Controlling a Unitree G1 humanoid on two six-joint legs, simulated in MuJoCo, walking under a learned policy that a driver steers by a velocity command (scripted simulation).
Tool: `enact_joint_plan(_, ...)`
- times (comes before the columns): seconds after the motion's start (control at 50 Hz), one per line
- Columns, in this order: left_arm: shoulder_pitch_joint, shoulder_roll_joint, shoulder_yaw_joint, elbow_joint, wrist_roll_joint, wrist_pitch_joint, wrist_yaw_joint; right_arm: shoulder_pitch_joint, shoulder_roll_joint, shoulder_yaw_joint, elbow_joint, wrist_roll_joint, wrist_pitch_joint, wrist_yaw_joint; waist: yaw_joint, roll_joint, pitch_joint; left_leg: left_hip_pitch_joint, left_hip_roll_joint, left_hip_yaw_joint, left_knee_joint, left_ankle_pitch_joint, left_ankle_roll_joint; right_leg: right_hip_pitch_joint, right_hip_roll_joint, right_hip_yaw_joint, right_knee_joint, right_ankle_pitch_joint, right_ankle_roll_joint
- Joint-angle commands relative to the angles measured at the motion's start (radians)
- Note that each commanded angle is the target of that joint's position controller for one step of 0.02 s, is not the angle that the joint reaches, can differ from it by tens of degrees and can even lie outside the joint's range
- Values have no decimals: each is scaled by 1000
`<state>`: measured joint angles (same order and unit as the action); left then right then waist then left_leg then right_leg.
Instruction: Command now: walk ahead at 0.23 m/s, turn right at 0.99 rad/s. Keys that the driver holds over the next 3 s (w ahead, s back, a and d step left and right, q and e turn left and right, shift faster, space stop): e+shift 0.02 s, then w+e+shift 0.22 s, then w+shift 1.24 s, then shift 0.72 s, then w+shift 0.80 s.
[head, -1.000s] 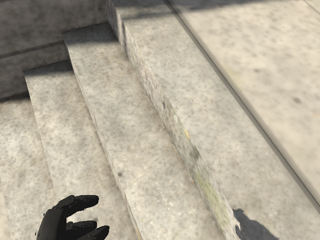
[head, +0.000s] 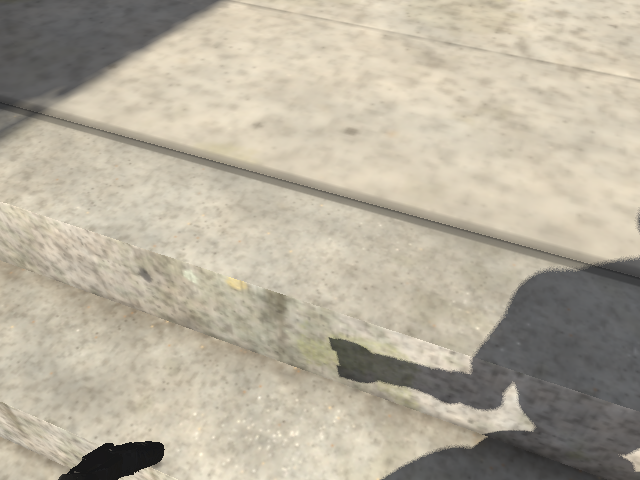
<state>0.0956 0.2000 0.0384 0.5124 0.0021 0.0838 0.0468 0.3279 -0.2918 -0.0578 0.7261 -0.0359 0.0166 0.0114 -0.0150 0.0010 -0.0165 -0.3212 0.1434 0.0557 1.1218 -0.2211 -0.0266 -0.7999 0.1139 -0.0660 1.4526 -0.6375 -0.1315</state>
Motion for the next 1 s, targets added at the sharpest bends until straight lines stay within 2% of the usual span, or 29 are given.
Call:
enact_joint_plan(0.02, -35, 208, 72, -43, 30, -16, 24, -222, 33, 22, -276, -46, -28, 13, 9, -110, 39, -582, -153, -168, 638, -11, -9, 200, -183, 949, -1028, -325, -168)
enact_joint_plan(0.06, -75, 102, 34, 13, 35, -46, 22, -102, 59, 37, -245, -55, -23, -11, -74, -94, 99, -530, -168, -141, 680, 42, 4, 12, -107, 727, -895, -241, -117)
enact_joint_plan(0.08, -48, 96, 27, 46, 45, -66, 16, -97, 59, 37, -246, -62, -15, -16, -68, -110, 72, -547, -175, -125, 744, 39, 12, 29, -100, 692, -888, -228, -128)
enact_joint_plan(0.14, 98, 131, 41, 166, 29, -107, -1, -193, 105, 62, -271, -44, -25, -16, -35, -88, 66, -705, -153, -126, 761, 18, 19, 173, -95, 652, -957, -178, -154)
enact_joint_plan(0.22, 128, 156, 63, 155, 17, -118, 21, -278, 65, 65, -283, -7, -29, 12, 5, -50, 34, -618, -117, -89, 407, -31, -26, 242, -119, 642, -1097, -111, -194)
enact_joint_plan(0.3, -128, 162, 68, 103, 39, -157, 10, -11, 62, 49, -172, 31, -32, 6, -148, -92, -134, -42, -99, 20, 146, 25, 65, 77, -121, 434, -1138, 118, -152)
enact_joint_plan(0.36, -131, 57, 39, 84, 51, -177, -9, 243, 50, 22, -49, 89, -51, -25, -248, -32, -70, 259, -110, 87, -480, -12, 109, 122, -89, 378, -908, 303, -147)
enact_joint_plan(0.38, -79, 16, 24, 83, 57, -182, -22, 267, 64, 21, -5, 67, -66, -28, -229, 46, -54, 243, -129, 110, -713, 31, 103, 258, -49, 317, -669, 411, -128)
enact_joint_plan(0.4, -49, -40, 5, 63, 62, -196, -42, 266, 97, 26, 30, 25, -82, -28, -178, 107, -67, 316, -76, -17, -708, -54, 104, 186, -6, 273, -326, 452, -102)
enact_joint_plan(0.42, -88, -194, -44, 17, 43, -221, -50, 257, 138, 44, 38, 0, -98, -8, -119, 161, -44, 379, 20, -308, -585, -71, 55, -112, 66, 297, 67, 375, -63)
enact_joint_plan(0.44, 113, -143, -33, 1, 11, -218, -61, 110, 27, 26, -7, -68, -101, -11, 46, 368, -160, 492, 238, -990, -1006, -566, 179, -331, 96, 288, 246, 377, -12)
enact_joint_plan(0.46, 39, -41, -11, -14, 25, -205, -55, -25, 23, 2, -28, -48, -113, -21, 77, 154, -58, 356, 341, -1085, -1121, -872, 245, -455, -10, 263, 526, 472, 14)
enact_joint_plan(0.48, -49, -6, -6, -33, 48, -196, -49, -64, 25, -4, -4, -16, -127, -28, 74, 49, 41, 260, 311, -863, -1072, -694, 253, -507, -57, 254, 703, 518, 36)
enact_joint_plan(0.5, -124, -47, -28, -56, 70, -186, -42, 6, 43, 2, 46, -8, -140, -27, 55, -11, 72, 168, 251, -654, -990, -534, 246, -532, -73, 282, 884, 472, 15)
enact_joint_plan(0.54, -197, -79, -39, -71, 39, -156, -43, 166, 97, 17, 153, -12, -170, -26, 22, -80, 134, 149, 185, -398, -917, -402, 211, -623, -77, 332, 940, 424, -31)
enact_joint_plan(0.6, -372, -132, -55, -125, 18, -138, -31, 241, 60, 8, 216, -15, -185, -6, -28, -60, 188, 194, 148, -253, -973, -331, 200, -759, -41, 229, 988, 225, -49)
enact_joint_plan(0.66, -520, -124, -86, -230, -2, -133, -35, 217, 78, 16, 271, 22, -170, -17, 1, -23, 270, -15, 75, -34, -1280, -111, 156, -470, -168, 7, 410, 168, -62)
enact_joint_plan(0.7, -392, -155, -124, -178, -37, -123, -64, 226, 62, 30, 254, 81, -139, -48, -2, 41, 103, -175, 22, 89, -1341, 473, 246, 231, -140, -202, -69, 196, -71)
enact_joint_plan(0.72, -243, -103, -84, -99, -30, -117, -65, 269, -30, 20, 234, 87, -155, -49, 17, 48, -72, -36, 63, 89, -1090, 1372, 252, 440, -20, -254, -47, 100, -42)
enact_joint_plan(0.74, 34, -69, -48, -33, -18, -94, -51, 217, -179, -21, 214, 73, -172, -44, 161, 206, -270, 175, 145, 66, -802, 1932, 267, 504, 3, -229, -59, 72, -39)
enact_joint_plan(0.76, 169, 30, -14, -18, 6, -88, -45, 141, -267, -62, 172, 96, -182, -23, 246, 243, -409, 265, 140, 44, -518, 2021, 254, 592, 32, -113, -270, 83, -40)
enact_joint_plan(0.78, 274, 173, 41, 27, 35, -95, -38, 38, -206, -74, 97, 105, -197, 10, 266, 98, -452, 92, 60, -46, -215, 1713, 199, 719, -80, 272, -549, -51, -80)
enact_joint_plan(0.8, 364, 267, 83, 97, 31, -108, -22, -74, -74, -66, 9, 86, -217, 56, 243, -222, -426, -281, -205, -138, 248, 569, 148, 852, -286, 881, -1016, -284, -164)
enact_joint_plan(0.82, 256, 218, 88, 107, 24, -109, -24, -134, 13, -59, -43, 29, -228, 56, 213, -141, -389, -544, -283, -317, 799, 226, 141, 850, -356, 1118, -1159, -273, -146)
enact_joint_plan(0.84, 169, 164, 78, 161, 13, -130, -38, -205, 154, -16, -117, -2, -226, 46, 141, -22, -282, -686, -248, -329, 1036, 242, 161, 754, -371, 991, -1088, -206, -131)
enact_joint_plan(0.88, 296, 9, 33, 381, 30, -177, -47, -324, 295, 59, -208, -24, -211, 37, 79, 41, -8, -936, -224, -265, 1248, 140, 231, 627, -349, 694, -1046, 12, -127)
enact_joint_plan(0.9, 349, -88, 10, 443, 39, -192, -55, -299, 363, 97, -211, -29, -189, 23, 37, 53, 40, -982, -209, -283, 1312, 99, 253, 587, -301, 509, -1020, 230, -74)
enact_joint_plan(0.94, 317, -120, -11, 484, 35, -215, -66, -267, 364, 112, -213, 13, -127, 17, -33, -3, 108, -1077, -216, -255, 1323, -43, 237, 500, -307, 319, -1123, 295, -30)
enact_joint_plan(1.0, 295, -52, -23, 529, 20, -238, -82, -517, 333, 129, -314, 63, -89, -29, -67, -5, 226, -1133, -211, -143, 1294, -226, 226, 282, -307, 134, -1342, 304, -14)
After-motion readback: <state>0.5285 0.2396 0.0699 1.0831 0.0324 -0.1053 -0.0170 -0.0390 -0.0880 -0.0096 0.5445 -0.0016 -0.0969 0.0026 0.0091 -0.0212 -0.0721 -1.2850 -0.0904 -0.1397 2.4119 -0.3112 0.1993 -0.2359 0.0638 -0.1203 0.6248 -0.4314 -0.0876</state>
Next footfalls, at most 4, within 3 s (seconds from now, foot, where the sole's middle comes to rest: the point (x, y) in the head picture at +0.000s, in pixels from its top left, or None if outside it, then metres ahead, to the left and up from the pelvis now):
0.40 left None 0.21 0.11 -0.62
0.76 right None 0.38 -0.22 -0.43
1.18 left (464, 254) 0.72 -0.22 -0.24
1.58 right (632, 156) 0.98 -0.60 -0.24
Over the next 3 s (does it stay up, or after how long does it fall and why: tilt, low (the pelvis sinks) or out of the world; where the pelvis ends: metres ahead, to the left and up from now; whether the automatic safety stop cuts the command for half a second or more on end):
stays up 1.43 -0.73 0.50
